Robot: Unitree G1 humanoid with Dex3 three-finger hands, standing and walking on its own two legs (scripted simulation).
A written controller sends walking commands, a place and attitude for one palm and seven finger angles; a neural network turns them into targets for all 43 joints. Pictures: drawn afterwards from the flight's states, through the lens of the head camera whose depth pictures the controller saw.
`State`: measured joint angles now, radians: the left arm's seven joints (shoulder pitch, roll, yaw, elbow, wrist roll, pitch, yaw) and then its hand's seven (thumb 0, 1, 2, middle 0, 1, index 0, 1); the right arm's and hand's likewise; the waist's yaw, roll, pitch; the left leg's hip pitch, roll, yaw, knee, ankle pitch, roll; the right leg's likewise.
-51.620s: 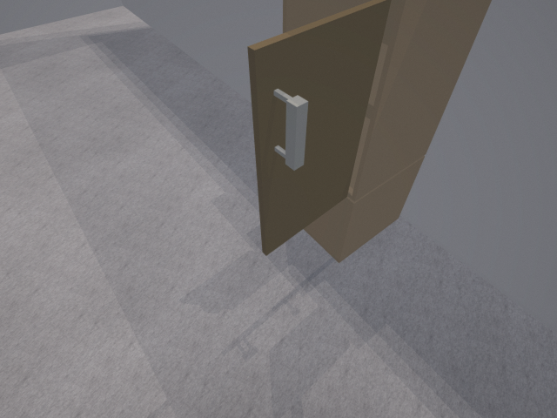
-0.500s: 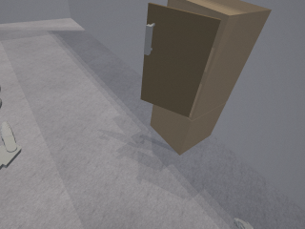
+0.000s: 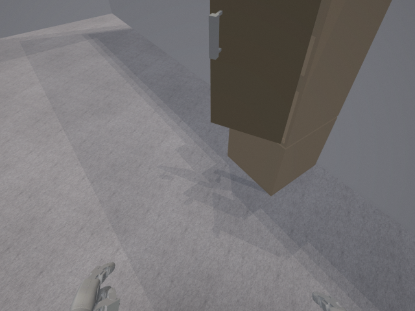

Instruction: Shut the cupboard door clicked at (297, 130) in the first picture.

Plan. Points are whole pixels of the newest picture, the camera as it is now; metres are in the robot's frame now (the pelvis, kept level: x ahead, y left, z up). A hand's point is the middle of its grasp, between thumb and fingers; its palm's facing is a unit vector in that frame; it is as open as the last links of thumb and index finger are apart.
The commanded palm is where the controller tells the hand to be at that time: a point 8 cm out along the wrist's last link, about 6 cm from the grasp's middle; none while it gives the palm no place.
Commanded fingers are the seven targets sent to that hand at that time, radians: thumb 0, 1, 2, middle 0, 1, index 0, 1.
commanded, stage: let the arm hang, fingers relaxed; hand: left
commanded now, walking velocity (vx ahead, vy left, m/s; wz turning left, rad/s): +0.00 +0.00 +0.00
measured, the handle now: (216, 35) +0.97 +0.00 +0.11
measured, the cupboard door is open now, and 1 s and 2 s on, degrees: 27 27 27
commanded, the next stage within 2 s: look to check the result in 0.90 s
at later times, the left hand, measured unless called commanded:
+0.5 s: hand out of the picture -0.04 +0.18 -0.15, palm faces +0.02 -0.98 -0.22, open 7.3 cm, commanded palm none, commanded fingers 0.00 0.90 0.90 -0.20 -0.30 -0.20 -0.30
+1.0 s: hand out of the picture -0.04 +0.15 -0.15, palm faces +0.03 -0.99 -0.13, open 7.4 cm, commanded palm none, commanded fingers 0.00 0.90 0.90 -0.20 -0.30 -0.20 -0.30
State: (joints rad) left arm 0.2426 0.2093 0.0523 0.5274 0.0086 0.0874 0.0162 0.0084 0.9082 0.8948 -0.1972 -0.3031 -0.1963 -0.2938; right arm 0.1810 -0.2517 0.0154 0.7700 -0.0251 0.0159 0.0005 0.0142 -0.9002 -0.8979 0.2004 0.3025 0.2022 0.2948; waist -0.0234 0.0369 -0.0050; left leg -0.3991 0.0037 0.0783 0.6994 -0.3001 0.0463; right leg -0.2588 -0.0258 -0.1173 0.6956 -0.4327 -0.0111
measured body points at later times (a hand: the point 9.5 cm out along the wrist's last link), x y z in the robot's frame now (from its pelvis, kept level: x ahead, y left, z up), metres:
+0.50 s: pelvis +0.00 +0.00 +0.03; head +0.00 -0.01 +0.48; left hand -0.04 +0.23 -0.13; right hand -0.02 -0.21 -0.14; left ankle +0.04 +0.09 -0.72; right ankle -0.04 -0.10 -0.72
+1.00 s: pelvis +0.00 +0.01 +0.02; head +0.00 +0.01 +0.47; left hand -0.04 +0.20 -0.14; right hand -0.04 -0.19 -0.14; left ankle +0.04 +0.09 -0.72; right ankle -0.04 -0.10 -0.72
